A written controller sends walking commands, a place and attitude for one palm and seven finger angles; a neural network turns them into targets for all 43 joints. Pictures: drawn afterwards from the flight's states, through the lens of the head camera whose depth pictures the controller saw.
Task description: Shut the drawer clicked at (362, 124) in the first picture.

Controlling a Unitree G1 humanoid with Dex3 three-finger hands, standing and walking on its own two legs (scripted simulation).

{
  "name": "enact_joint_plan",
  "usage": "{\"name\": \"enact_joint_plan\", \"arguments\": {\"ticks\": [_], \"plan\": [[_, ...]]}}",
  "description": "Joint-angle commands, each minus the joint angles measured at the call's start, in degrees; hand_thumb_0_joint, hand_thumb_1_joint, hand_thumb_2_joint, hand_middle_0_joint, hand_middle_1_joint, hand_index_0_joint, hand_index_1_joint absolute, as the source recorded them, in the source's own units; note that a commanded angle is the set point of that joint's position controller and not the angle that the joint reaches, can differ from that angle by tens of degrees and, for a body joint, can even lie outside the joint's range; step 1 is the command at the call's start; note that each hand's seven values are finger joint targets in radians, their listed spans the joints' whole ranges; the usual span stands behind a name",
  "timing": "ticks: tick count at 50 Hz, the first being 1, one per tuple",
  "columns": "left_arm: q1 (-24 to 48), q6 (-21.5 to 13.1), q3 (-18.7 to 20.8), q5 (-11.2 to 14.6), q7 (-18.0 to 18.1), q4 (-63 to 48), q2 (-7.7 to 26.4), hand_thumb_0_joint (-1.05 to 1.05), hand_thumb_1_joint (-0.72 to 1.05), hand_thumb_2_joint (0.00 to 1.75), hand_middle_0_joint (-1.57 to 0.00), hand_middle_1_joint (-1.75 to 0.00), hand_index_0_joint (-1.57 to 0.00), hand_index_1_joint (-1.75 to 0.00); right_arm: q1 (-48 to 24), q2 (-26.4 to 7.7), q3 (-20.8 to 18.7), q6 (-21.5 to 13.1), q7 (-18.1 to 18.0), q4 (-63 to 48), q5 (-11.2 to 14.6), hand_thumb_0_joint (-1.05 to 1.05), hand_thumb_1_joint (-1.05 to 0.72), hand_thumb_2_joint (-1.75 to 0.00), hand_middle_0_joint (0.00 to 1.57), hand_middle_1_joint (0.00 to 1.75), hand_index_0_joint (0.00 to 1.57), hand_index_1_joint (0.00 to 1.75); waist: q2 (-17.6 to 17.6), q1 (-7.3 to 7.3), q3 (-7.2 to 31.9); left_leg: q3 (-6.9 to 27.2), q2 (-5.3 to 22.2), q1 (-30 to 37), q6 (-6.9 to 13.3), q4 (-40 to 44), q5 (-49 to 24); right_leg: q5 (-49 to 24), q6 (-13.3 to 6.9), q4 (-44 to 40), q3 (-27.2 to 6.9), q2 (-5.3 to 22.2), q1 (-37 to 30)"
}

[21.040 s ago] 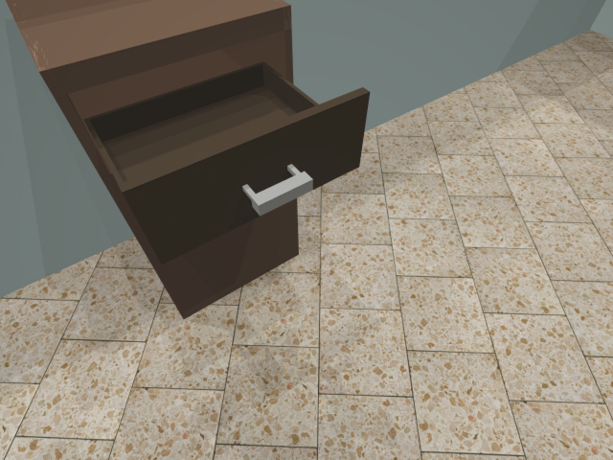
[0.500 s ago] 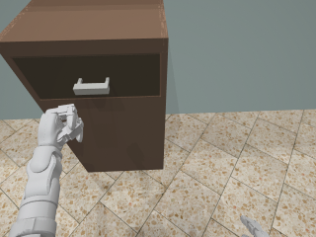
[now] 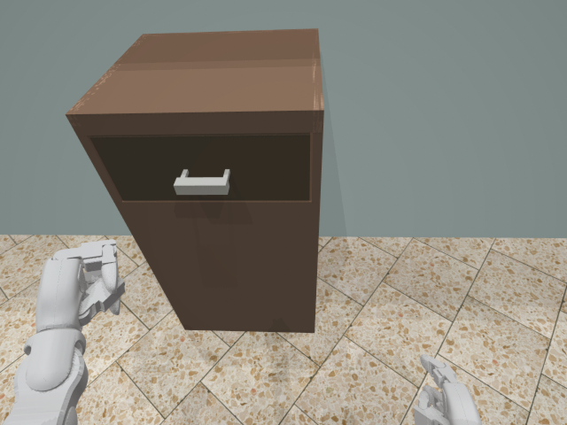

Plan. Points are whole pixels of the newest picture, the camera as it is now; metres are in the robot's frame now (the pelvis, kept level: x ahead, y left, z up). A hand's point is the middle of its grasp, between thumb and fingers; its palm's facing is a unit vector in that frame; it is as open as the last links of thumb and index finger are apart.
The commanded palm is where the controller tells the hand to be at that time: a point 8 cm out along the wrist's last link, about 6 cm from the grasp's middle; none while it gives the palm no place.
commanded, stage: draw the hand back to the body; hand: left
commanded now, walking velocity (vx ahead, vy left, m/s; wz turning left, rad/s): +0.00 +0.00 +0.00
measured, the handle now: (204, 179) +0.58 +0.24 +0.01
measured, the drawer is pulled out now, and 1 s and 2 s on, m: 0.00 0.00 0.00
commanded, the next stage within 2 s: step back with the hand held close in 0.46 s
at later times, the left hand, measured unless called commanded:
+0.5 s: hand (67, 326) +0.17 +0.24 +0.16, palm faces +0.42 -0.82 -0.39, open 3.3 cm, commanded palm +0.12 +0.28 +0.17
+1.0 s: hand (52, 341) +0.16 +0.25 +0.15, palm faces +0.30 -0.80 -0.52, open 3.2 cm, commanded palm +0.10 +0.29 +0.17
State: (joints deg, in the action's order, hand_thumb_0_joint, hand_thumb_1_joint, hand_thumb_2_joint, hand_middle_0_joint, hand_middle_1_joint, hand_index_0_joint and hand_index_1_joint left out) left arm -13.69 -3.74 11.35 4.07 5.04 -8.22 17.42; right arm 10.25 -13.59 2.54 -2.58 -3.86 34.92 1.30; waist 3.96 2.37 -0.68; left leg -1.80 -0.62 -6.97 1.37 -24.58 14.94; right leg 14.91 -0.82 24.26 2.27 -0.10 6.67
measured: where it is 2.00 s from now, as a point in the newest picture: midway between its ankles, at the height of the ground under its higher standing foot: outside the picture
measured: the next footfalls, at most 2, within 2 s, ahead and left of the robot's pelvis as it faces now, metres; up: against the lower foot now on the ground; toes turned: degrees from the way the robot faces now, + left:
none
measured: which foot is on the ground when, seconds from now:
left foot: down 0.00-1.00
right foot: down 0.00-1.00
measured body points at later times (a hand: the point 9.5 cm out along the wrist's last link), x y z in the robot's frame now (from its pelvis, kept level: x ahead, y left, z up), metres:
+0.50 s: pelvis +0.00 +0.00 +0.00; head -0.02 -0.03 +0.45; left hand +0.15 +0.28 +0.18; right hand +0.19 -0.22 -0.09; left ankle -0.02 +0.10 -0.74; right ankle -0.02 -0.11 -0.74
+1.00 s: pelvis -0.03 +0.01 +0.00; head -0.01 +0.01 +0.45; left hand +0.14 +0.29 +0.18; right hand +0.14 -0.23 -0.09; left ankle -0.02 +0.10 -0.74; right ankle -0.02 -0.11 -0.74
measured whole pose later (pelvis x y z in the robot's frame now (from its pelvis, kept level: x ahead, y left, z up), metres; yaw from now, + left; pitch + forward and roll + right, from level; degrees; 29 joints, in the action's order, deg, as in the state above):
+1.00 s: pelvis -0.03 +0.01 +0.00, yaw +0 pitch +1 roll +0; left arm -36.4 -10.2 20.4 2.5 6.3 -31.2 22.9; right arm 10.8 -13.2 -1.7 0.2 -4.7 32.0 0.7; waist 1.8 0.2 -1.9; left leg -2.2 -1.4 -15.5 2.6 -26.3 12.1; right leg 11.6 0.5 25.2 2.0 0.8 14.9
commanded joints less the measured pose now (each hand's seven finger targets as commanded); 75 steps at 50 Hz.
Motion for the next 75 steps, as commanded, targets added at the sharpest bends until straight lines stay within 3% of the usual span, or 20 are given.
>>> {"name": "enact_joint_plan", "arguments": {"ticks": [1,14,18,21,29,30,32,35,38,44,49,58,62,65,67,69,71,72,73,75], "plan": [[4.6,-3.8,6.6,0.2,1.0,-18.6,10.5,0.0,0.9,0.9,-1.4,-1.6,-1.4,-1.6,-7.1,-5.9,-2.4,-3.2,-0.1,-9.2,-0.6,0.0,-0.9,-0.9,0.2,0.3,0.2,0.3,0.3,0.09,6.7,1.6,1.1,3.6,0.5,3.8,-14.9,-14.2,-0.6,-4.1,-1.2,0.6,-2.8],[-13.3,-5.1,12.1,0.4,1.6,-31.6,11.8,0.0,0.9,0.9,-1.4,-1.6,-1.4,-1.6,-7.1,-5.2,-3.1,-5.5,-0.4,-10.0,-0.8,0.0,-0.9,-0.9,0.2,0.3,0.2,0.3,-1.9,1.26,3.4,2.0,1.5,2.4,0.4,3.2,-13.1,-12.5,-0.4,-5.0,-1.3,0.4,-1.8],[-11.6,-4.7,9.8,-0.1,1.6,-28.3,9.5,0.0,0.9,0.9,-1.4,-1.6,-1.4,-1.6,-6.6,-5.5,-3.2,-5.7,-0.6,-8.8,-0.8,0.0,-0.9,-0.9,0.2,0.3,0.2,0.3,-1.5,0.46,-0.3,1.8,1.5,1.8,0.5,3.3,-10.6,-9.5,-0.3,-5.9,-1.3,0.4,0.9],[-10.8,-5.0,10.4,-0.1,1.9,-28.1,9.9,0.0,0.9,0.9,-1.4,-1.6,-1.4,-1.6,-6.4,-5.3,-3.3,-5.9,-1.0,-8.8,-1.0,0.0,-0.9,-0.9,0.2,0.3,0.2,0.3,-3.3,0.64,1.1,2.0,1.5,2.3,0.8,3.3,-9.1,-7.7,-0.2,-5.9,-1.4,0.7,0.7],[-11.0,-5.4,11.0,-0.2,2.2,-30.5,10.7,0.0,0.9,0.9,-1.4,-1.6,-1.4,-1.6,-6.9,-4.9,-2.9,-7.2,-1.1,-8.9,-1.1,0.0,-0.9,-0.9,0.2,0.3,0.2,0.3,0.4,1.3,2.0,2.4,1.3,1.9,0.3,3.5,-10.3,-9.1,-0.6,-5.2,-1.5,0.7,-1.2],[-3.2,-8.2,19.8,-0.3,2.6,-36.1,19.1,0.0,0.9,0.9,-1.4,-1.6,-1.4,-1.6,-6.1,-6.5,-3.4,-5.8,-0.6,-10.9,-1.1,0.0,-0.9,-0.9,0.2,0.3,0.2,0.3,-0.7,-1.13,-2.8,3.8,2.3,-3.8,1.6,2.1,-6.7,-11.1,-0.6,-8.5,-7.8,3.6,3.5],[-14.4,-8.5,14.7,-0.7,1.8,-27.3,11.7,0.0,0.9,0.9,-1.4,-1.6,-1.4,-1.6,-5.1,-5.4,-3.9,-4.2,-0.3,-9.5,-1.4,0.0,-0.9,-0.9,0.2,0.3,0.2,0.3,-5.6,-1.59,-1.1,4.0,2.5,-2.7,1.3,0.4,-8.7,-12.7,-0.7,-8.3,-7.1,5.3,4.3],[-19.0,-9.3,13.4,-0.9,1.5,-28.8,10.4,0.0,0.9,0.9,-1.4,-1.6,-1.4,-1.6,-5.2,-6.1,-4.7,-2.6,0.0,-10.4,-1.6,0.0,-0.9,-0.9,0.2,0.3,0.2,0.3,-1.6,-1.7,4.2,3.9,3.4,-2.4,1.2,1.4,-16.3,-18.3,0.0,-4.3,-4.1,4.7,1.3],[-21.3,-9.4,14.4,-0.8,1.8,-30.5,11.7,0.0,0.9,0.9,-1.4,-1.6,-1.4,-1.6,-5.7,-6.2,-5.3,-1.3,-0.3,-11.2,-1.4,0.0,-0.9,-0.9,0.2,0.3,0.2,0.3,-1.3,-1.59,7.2,4.3,3.9,-2.5,1.3,1.6,-21.7,-21.2,0.6,-2.2,-3.0,4.0,0.4],[-23.1,-9.9,16.9,-0.7,2.7,-33.8,14.2,0.0,0.9,0.9,-1.4,-1.6,-1.4,-1.6,-5.5,-5.7,-6.0,0.0,-1.0,-12.5,-0.8,0.0,-0.9,-0.9,0.2,0.3,0.2,0.3,-2.9,-1.62,10.4,4.7,4.4,-4.8,1.1,1.1,-23.4,-23.4,1.2,0.3,-2.9,3.5,-0.7],[-23.2,-10.2,16.3,-1.1,3.2,-34.9,13.8,0.0,0.9,0.9,-1.4,-1.6,-1.4,-1.6,-5.0,-6.0,-6.2,-0.5,-1.3,-12.6,-0.8,0.0,-0.9,-0.9,0.2,0.3,0.2,0.3,-0.6,-1.88,8.9,6.0,5.4,-9.5,1.9,3.0,-16.7,-17.4,1.6,1.8,-3.1,2.5,0.0],[-21.9,-11.8,17.4,-2.3,4.0,-35.6,14.2,0.0,0.9,0.9,-1.4,-1.6,-1.4,-1.6,-4.5,-6.8,-6.4,-2.5,-1.3,-13.0,-1.0,0.0,-0.9,-0.9,0.2,0.3,0.2,0.3,-1.9,-2.54,4.4,8.2,5.3,-24.5,3.4,5.1,10.5,-4.0,1.1,0.8,-6.4,2.4,-1.5],[-20.8,-13.0,16.3,-2.4,4.4,-36.3,13.7,0.0,0.9,0.9,-1.4,-1.6,-1.4,-1.6,-3.2,-6.6,-6.3,-3.3,-1.1,-12.2,-1.1,0.0,-0.9,-0.9,0.2,0.3,0.2,0.3,-4.1,-3.27,3.5,7.1,3.7,-18.6,2.4,0.0,11.3,5.6,0.1,-4.7,-8.0,4.3,8.1],[-21.2,-13.7,16.4,-2.4,4.9,-37.2,13.8,0.0,0.9,0.9,-1.4,-1.6,-1.4,-1.6,-3.0,-6.8,-6.2,-3.8,-1.3,-11.6,-1.3,0.0,-0.9,-0.9,0.2,0.3,0.2,0.3,-2.4,-3.44,4.1,8.0,4.3,-16.4,2.2,0.2,11.3,8.1,0.0,-4.7,-6.8,4.0,10.8],[-21.0,-14.1,16.8,-2.8,5.1,-37.5,13.9,0.0,0.9,0.9,-1.4,-1.6,-1.4,-1.6,-3.4,-7.2,-6.0,-4.4,-1.5,-11.9,-1.6,0.0,-0.9,-0.9,0.2,0.3,0.2,0.3,1.3,-3.35,3.6,11.1,6.8,-21.6,3.2,6.3,15.4,6.9,1.1,-0.4,-4.8,1.3,6.3],[-21.6,-14.2,18.0,-3.5,4.9,-37.7,13.9,0.0,0.9,0.9,-1.4,-1.6,-1.4,-1.6,-4.6,-7.5,-6.1,-4.9,-1.8,-12.2,-1.4,0.0,-0.9,-0.9,0.2,0.3,0.2,0.3,6.9,-2.6,4.6,16.7,11.7,-32.4,5.6,14.6,21.5,-2.8,1.9,12.4,-3.2,-2.5,-5.6],[-21.9,-14.4,19.2,-3.8,4.6,-37.8,14.6,0.0,0.9,0.9,-1.4,-1.6,-1.4,-1.6,-4.7,-6.9,-6.4,-5.3,-1.8,-12.6,-1.6,0.0,-0.9,-0.9,0.2,0.3,0.2,0.3,5.5,-2.03,6.2,16.2,12.3,-33.8,6.4,11.9,15.4,-9.8,2.1,15.8,-4.5,-2.9,-8.3],[-22.2,-14.6,19.6,-4.1,4.2,-37.1,14.5,0.0,0.9,0.9,-1.4,-1.6,-1.4,-1.6,-4.8,-7.1,-6.6,-5.6,-1.6,-12.5,-1.6,0.0,-0.9,-0.9,0.2,0.3,0.2,0.3,5.1,-1.94,5.9,15.9,12.2,-36.8,6.8,11.5,16.8,-8.7,2.2,16.7,-5.2,-3.3,-10.2],[-23.2,-14.6,20.0,-3.7,4.0,-36.9,14.8,0.0,0.9,0.9,-1.4,-1.6,-1.4,-1.6,-4.2,-7.0,-6.7,-5.6,-1.5,-12.4,-1.6,0.0,-0.9,-0.9,0.2,0.3,0.2,0.3,2.7,-2.06,6.0,14.7,10.9,-33.9,6.1,9.0,10.9,-12.9,1.7,14.3,-5.7,-2.8,-8.4],[-22.8,-15.1,19.3,-3.3,3.2,-37.7,13.9,0.0,0.9,0.9,-1.4,-1.6,-1.4,-1.6,-4.3,-7.2,-6.7,-5.9,-1.1,-11.9,-1.7,0.0,-0.9,-0.9,0.2,0.3,0.2,0.3,2.1,-2.21,7.3,12.7,10.0,-32.5,5.5,7.4,8.6,-13.7,1.7,14.0,-6.7,-2.4,-7.6]]}}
